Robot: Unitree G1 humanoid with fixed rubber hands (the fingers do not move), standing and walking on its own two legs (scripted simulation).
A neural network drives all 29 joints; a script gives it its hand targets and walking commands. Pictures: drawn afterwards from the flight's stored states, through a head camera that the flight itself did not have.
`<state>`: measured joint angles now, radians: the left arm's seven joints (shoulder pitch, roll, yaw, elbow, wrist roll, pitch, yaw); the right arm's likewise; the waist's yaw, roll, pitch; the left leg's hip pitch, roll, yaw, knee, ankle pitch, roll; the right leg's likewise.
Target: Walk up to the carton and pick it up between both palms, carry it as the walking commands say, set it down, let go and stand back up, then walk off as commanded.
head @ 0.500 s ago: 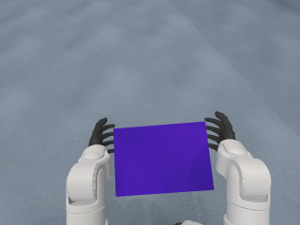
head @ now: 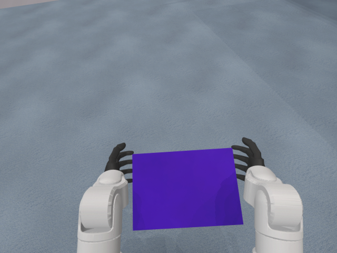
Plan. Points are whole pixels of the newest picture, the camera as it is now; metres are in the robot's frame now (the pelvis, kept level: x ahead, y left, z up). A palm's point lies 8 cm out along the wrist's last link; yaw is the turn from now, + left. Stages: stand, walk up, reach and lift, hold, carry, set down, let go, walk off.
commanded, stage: carry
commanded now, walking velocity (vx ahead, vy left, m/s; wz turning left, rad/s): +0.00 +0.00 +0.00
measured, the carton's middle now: (183, 187) +0.28 -0.01 -0.01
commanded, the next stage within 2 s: none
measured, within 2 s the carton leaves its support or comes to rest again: neither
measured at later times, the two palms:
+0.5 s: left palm (88, 220) +0.17 +0.16 +0.09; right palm (245, 203) +0.19 -0.12 +0.10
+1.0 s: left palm (86, 234) +0.15 +0.16 +0.09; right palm (247, 213) +0.17 -0.12 +0.10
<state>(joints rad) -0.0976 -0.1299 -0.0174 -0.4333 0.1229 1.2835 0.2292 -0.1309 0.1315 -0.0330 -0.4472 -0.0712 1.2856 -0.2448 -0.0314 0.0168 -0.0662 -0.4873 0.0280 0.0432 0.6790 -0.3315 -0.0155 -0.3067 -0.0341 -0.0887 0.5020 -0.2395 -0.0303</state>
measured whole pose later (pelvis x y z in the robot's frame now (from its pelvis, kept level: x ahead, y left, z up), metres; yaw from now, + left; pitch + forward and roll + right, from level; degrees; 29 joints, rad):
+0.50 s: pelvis -0.08 +0.01 -0.01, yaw +2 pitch +3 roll +0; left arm -0.13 -0.13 -0.01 -0.43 0.12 1.30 0.26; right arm -0.17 0.14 -0.04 -0.41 -0.07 1.28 -0.25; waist 0.00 0.00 -0.09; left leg -0.43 0.06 0.13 0.48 -0.14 0.01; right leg -0.44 -0.07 -0.12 0.52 -0.18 -0.01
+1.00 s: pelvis -0.10 +0.01 -0.01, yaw +2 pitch +2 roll +0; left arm -0.11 -0.13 -0.01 -0.43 0.12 1.28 0.26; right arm -0.18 0.14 -0.04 -0.40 -0.06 1.27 -0.25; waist 0.00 0.00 -0.08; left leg -0.48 0.07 0.13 0.57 -0.26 0.02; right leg -0.46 -0.07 -0.13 0.54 -0.15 -0.02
